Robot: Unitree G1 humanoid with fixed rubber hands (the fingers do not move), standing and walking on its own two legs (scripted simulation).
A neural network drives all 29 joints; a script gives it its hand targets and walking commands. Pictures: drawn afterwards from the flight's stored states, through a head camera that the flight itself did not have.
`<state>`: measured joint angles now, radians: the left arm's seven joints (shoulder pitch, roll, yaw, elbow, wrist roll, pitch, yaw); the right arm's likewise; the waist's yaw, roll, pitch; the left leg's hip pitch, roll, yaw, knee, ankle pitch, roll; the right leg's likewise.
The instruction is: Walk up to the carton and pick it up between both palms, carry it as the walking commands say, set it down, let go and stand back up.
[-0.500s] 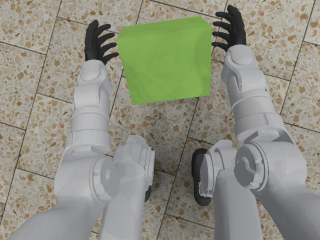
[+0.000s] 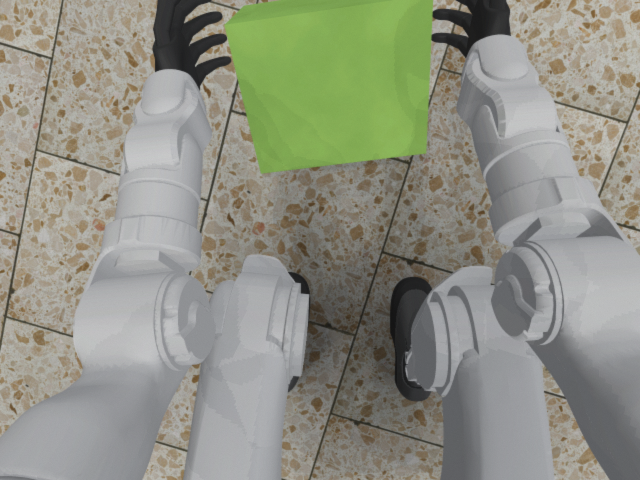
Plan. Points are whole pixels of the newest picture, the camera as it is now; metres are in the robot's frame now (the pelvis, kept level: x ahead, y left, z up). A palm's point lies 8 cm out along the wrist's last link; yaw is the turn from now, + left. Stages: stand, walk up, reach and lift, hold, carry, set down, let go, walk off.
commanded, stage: set down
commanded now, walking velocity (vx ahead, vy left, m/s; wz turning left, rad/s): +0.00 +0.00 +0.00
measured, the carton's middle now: (332, 77) +0.54 +0.04 -0.27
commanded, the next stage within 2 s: none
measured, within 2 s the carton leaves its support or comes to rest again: neither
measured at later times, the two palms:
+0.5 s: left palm (179, 60) +0.52 +0.20 -0.15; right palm (483, 29) +0.56 -0.11 -0.15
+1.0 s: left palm (180, 54) +0.53 +0.20 -0.16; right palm (482, 22) +0.57 -0.11 -0.16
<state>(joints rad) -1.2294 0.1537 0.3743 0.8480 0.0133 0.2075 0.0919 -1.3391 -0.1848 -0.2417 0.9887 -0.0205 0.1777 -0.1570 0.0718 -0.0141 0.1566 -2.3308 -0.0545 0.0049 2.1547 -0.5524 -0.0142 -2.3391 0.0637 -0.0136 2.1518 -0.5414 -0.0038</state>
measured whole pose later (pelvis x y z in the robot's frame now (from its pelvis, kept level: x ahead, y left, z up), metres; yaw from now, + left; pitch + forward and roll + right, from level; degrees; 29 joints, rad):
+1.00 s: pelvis +0.01 +0.00 -0.01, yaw +1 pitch +41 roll +1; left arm -1.30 0.17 0.50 0.93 0.10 0.13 -0.01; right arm -1.42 -0.19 -0.36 1.05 -0.15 0.11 -0.04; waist 0.06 0.00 0.21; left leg -2.31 -0.06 0.02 2.20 -0.61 -0.01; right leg -2.32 0.06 0.00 2.21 -0.60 0.00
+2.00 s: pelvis +0.02 +0.00 -0.01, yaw +1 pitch +39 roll +1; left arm -1.30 0.22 0.34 1.13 0.00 0.01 0.03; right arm -1.39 -0.26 -0.18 1.19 -0.02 0.02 -0.06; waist 0.06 0.01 0.29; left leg -2.28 -0.06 0.02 2.22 -0.63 -0.01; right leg -2.29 0.06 -0.01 2.23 -0.62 0.00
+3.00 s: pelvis +0.01 +0.00 +0.06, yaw +1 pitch +43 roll +0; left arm -1.13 0.28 0.23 0.87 -0.16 0.11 0.09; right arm -1.23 -0.34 -0.14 0.94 0.12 0.14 -0.08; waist 0.07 -0.01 0.05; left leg -2.17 -0.06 0.01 1.96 -0.55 0.00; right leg -2.17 0.05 0.00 1.97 -0.56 0.01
